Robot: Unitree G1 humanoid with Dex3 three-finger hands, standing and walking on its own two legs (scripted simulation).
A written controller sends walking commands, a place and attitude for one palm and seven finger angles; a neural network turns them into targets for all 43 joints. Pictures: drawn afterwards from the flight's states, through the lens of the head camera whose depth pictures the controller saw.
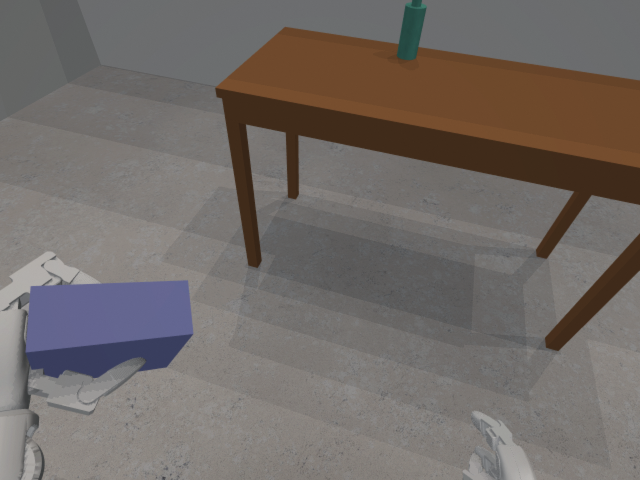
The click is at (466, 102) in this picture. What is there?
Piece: table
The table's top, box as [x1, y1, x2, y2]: [215, 27, 639, 178]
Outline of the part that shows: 215,87 216,95 218,97 639,178 639,80 418,47 417,55 413,60 404,60 396,56 398,44 284,27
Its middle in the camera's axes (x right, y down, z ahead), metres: +0.38 -0.43 +1.12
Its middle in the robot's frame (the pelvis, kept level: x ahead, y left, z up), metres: +1.14 -0.31 -0.02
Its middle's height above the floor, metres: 0.75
